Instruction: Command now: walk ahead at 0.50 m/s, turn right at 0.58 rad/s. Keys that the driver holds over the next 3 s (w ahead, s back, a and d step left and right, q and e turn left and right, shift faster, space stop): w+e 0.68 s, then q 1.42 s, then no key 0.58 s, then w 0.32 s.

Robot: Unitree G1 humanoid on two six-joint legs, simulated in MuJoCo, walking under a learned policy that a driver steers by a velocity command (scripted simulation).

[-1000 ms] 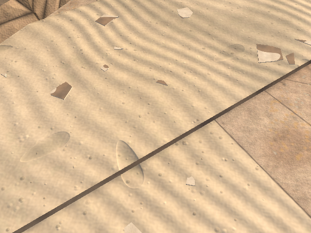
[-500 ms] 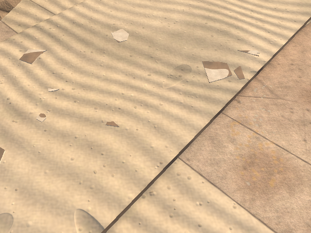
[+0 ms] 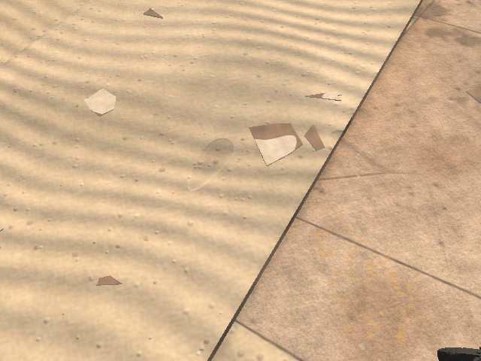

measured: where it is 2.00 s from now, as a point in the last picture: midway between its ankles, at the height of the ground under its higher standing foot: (328, 328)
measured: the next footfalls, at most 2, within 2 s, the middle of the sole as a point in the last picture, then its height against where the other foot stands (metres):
left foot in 0.20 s outside the picture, level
right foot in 0.72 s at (351, 352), level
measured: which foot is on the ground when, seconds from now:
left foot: up 0.00-0.18, down 0.20-0.72, up 0.74-1.00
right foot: down 0.00-0.20, up 0.22-0.70, down 0.72-1.00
